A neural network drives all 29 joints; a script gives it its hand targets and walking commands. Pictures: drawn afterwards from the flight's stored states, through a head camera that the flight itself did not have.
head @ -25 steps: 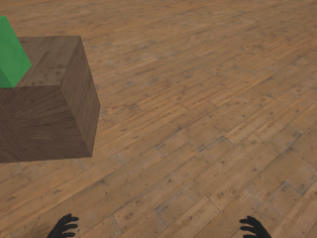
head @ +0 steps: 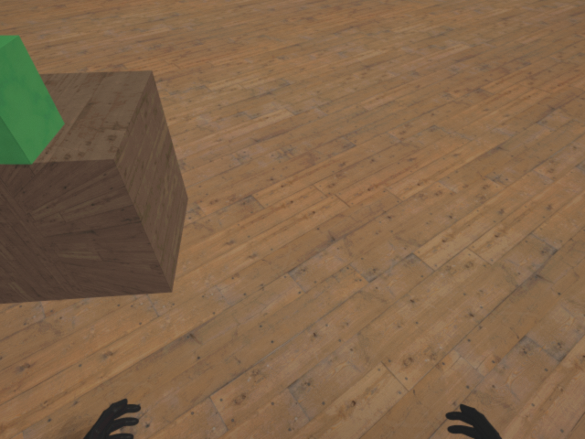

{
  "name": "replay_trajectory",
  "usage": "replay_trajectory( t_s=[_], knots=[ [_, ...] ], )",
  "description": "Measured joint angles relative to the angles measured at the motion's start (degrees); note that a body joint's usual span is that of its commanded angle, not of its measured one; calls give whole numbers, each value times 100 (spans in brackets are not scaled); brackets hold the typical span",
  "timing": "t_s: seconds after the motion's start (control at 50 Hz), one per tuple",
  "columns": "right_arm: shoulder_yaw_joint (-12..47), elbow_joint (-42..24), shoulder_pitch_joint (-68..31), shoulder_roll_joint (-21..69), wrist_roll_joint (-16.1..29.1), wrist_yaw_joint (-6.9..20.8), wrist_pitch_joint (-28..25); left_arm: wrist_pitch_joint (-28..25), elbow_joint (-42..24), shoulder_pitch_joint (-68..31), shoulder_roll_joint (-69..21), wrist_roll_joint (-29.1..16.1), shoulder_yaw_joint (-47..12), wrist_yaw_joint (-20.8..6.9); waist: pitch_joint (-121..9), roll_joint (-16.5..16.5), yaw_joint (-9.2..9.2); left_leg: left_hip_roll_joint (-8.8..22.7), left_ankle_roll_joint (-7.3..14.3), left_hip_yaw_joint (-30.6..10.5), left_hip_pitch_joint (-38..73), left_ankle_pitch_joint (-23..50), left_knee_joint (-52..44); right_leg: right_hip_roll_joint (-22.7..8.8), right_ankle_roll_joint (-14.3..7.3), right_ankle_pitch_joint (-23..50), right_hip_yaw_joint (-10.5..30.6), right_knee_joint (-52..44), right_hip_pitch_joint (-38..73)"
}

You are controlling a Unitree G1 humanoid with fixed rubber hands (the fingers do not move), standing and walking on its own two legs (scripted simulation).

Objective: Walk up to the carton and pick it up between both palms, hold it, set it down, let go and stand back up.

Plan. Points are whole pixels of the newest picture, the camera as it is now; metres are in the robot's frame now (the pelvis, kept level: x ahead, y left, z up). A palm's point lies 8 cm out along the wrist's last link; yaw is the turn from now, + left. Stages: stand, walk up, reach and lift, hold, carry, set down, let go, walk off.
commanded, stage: walk up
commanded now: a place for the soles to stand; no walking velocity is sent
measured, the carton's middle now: out of the picture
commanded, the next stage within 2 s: none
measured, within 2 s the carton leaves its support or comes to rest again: neither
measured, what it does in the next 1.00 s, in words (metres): steps to the left: left foot, then right foot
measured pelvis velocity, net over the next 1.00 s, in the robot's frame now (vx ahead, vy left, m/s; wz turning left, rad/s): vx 0.08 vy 0.22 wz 0.17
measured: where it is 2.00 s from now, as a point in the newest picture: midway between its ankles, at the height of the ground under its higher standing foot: outside the picture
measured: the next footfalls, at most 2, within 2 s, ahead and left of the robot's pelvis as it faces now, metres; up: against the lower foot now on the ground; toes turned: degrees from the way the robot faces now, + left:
left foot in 0.34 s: +0.11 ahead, +0.27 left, +0.00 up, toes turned +5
right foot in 0.70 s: +0.18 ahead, +0.07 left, +0.00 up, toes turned +3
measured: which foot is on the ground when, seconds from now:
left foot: up 0.00-0.32, down 0.34-0.72, up 0.74-1.00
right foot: down 0.00-0.32, up 0.34-0.68, down 0.70-1.00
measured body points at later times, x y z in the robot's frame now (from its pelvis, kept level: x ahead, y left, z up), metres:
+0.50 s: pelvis +0.02 +0.16 -0.01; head +0.01 +0.16 +0.44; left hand +0.11 +0.51 -0.07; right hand +0.13 -0.16 -0.10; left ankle +0.07 +0.27 -0.72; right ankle +0.05 +0.01 -0.65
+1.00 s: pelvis +0.08 +0.22 +0.00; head +0.11 +0.17 +0.45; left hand +0.07 +0.57 -0.04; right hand +0.22 -0.08 -0.12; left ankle +0.14 +0.40 -0.66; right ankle +0.14 +0.07 -0.72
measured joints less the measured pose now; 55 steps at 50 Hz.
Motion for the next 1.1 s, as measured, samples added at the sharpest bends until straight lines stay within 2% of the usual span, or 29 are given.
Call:
replay_trajectory(
  t_s=[0.06,0.12,0.24,0.32,0.34,0.38,0.42,0.46,0.56,0.68,0.7,0.74,0.82,0.9,1.02,1.1],
  knots=[
    [-138,-1,4,-168,0,199,233,-166,7,349,232,0,14,105,9,22,-1,-26,7,4,-643,-286,1083,-156,-32,2,-49,-57,7],
    [-333,-5,6,-389,1,357,318,-213,29,827,447,0,79,206,3,142,-3,21,8,-163,-1250,-281,1529,-351,-32,43,-76,-172,31],
    [-551,-8,8,-586,0,573,429,-230,95,1455,758,0,112,277,-6,367,-8,312,7,-272,-1771,17,1471,-700,5,-26,-85,-213,147],
    [-567,-11,98,-595,1,661,376,-231,93,1355,890,0,113,277,-23,403,-20,398,8,-238,-1234,123,793,-920,44,-192,-85,-71,203],
    [-576,-12,168,-622,1,646,316,-229,96,1288,933,1,113,283,-14,412,-37,381,-9,-253,-944,95,541,-984,-53,-378,-83,290,116],
    [-579,-3,306,-578,0,547,271,-95,180,985,963,0,125,326,82,181,-110,112,-101,-124,-955,155,798,-1010,-168,-735,235,1690,-347],
    [-579,2,508,-565,0,470,321,-5,210,715,945,0,123,329,73,58,-192,-71,-78,-81,-857,161,728,-757,-208,-809,274,2663,-746],
    [-577,-3,650,-564,0,400,351,-11,206,558,950,0,123,329,67,-12,-246,-190,-2,-50,-653,165,444,-586,-208,-666,116,2928,-977],
    [-575,-6,751,-567,0,379,269,-75,206,536,953,0,122,329,68,2,-302,-374,280,2,-364,277,-33,-412,-197,-611,-210,2155,-1053],
    [-574,-3,752,-566,0,421,316,-104,229,875,954,0,122,328,64,45,-300,-504,348,140,-352,342,-51,-352,-217,-613,-217,915,-925],
    [-574,-3,752,-566,0,429,346,-136,236,964,955,0,122,328,62,47,-299,-526,348,157,-346,300,-47,-342,-239,-419,-218,529,-800],
    [-575,2,748,-569,-1,440,414,-244,241,1155,959,0,123,332,73,152,-294,-508,349,106,-448,-80,257,-321,-230,337,-283,299,-728],
    [-575,-3,744,-581,0,443,458,-270,241,1395,958,0,124,341,72,205,-185,-511,303,-105,-1087,-310,1584,-455,-194,297,-308,155,-565],
    [-574,-5,692,-624,0,480,426,-307,241,1542,958,0,122,341,68,316,-131,-294,259,-460,-1519,-161,1788,-573,-147,316,-314,-99,-358],
    [-575,-6,533,-625,0,529,444,-313,240,1552,957,0,122,341,64,455,-131,186,158,-458,-1688,-68,1752,-728,-125,119,-318,-128,-75],
    [-574,-10,466,-630,0,548,361,-313,238,1367,963,0,122,341,56,467,-136,375,143,-324,-1384,-13,1116,-838,-15,10,-320,-103,0]
  ],
)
